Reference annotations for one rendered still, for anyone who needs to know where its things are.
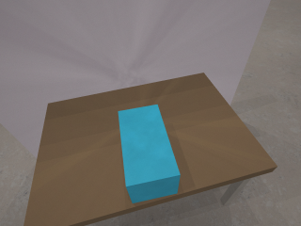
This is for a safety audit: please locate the carton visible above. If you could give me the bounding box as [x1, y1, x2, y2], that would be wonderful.
[118, 105, 181, 203]

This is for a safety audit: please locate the table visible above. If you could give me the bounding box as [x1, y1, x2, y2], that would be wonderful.
[24, 73, 277, 226]

